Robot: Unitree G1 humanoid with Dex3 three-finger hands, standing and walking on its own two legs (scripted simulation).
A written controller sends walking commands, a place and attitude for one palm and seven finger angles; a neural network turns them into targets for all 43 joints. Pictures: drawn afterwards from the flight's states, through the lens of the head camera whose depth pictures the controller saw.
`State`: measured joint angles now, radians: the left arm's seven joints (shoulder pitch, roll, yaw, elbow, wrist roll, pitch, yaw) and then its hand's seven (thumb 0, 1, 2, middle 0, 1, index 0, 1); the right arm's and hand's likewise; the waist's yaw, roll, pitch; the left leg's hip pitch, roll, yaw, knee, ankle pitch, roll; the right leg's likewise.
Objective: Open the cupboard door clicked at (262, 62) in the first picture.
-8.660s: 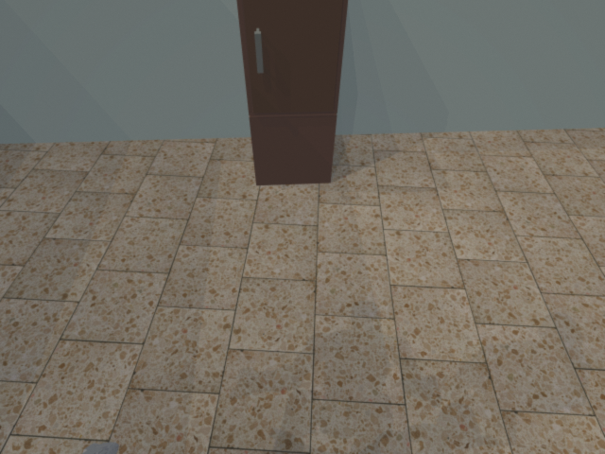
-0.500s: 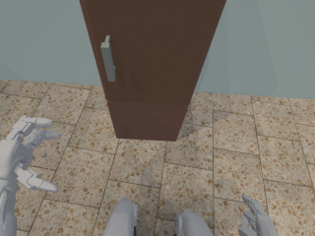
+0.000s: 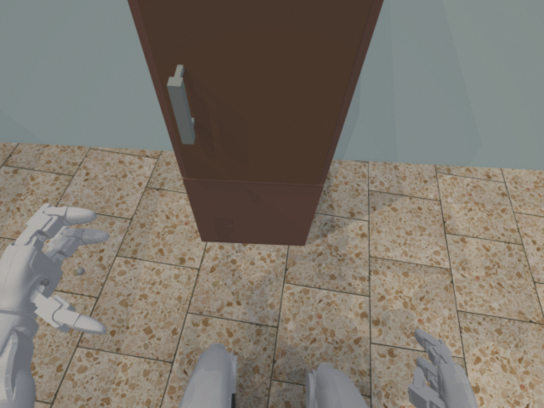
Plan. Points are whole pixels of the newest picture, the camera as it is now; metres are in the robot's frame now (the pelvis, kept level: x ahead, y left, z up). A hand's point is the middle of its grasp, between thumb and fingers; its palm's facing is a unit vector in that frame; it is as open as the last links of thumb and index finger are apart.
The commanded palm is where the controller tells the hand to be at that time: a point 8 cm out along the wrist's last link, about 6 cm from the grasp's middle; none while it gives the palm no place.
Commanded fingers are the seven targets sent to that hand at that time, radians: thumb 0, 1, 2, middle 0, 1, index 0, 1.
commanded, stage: move the hooked fingers beside the handle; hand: left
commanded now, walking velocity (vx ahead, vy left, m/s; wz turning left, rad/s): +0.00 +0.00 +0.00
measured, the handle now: (184, 106) +0.60 +0.20 +0.03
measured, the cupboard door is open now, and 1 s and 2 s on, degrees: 0 0 0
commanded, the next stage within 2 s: none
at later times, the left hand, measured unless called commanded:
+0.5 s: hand (105, 212) +0.37 +0.27 +0.03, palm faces +0.02 -1.00 -0.03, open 14.0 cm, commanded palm +0.36 +0.31 +0.04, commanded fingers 0.00 -0.50 0.30 -0.30 -1.20 -0.30 -1.20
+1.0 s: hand (126, 170) +0.45 +0.26 +0.03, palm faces +0.02 -1.00 -0.02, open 14.0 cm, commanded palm +0.45 +0.30 +0.03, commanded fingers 0.00 -0.50 0.30 -0.30 -1.20 -0.30 -1.20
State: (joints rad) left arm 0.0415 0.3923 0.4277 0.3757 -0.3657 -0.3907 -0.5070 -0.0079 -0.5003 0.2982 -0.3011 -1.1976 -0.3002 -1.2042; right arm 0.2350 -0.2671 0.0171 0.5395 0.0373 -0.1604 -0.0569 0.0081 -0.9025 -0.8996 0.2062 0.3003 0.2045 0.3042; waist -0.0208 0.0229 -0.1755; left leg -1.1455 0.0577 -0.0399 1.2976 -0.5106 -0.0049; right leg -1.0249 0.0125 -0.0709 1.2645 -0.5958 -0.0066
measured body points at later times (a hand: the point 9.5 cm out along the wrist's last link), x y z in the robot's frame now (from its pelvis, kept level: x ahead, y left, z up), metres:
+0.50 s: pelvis +0.00 +0.01 +0.00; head +0.11 +0.03 +0.43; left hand +0.37 +0.32 +0.04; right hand +0.12 -0.26 -0.10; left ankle +0.05 +0.12 -0.62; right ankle +0.01 -0.12 -0.62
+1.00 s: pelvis +0.00 +0.01 -0.02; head +0.14 +0.04 +0.41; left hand +0.45 +0.32 +0.03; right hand +0.06 -0.26 -0.12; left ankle +0.05 +0.12 -0.62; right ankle +0.01 -0.12 -0.62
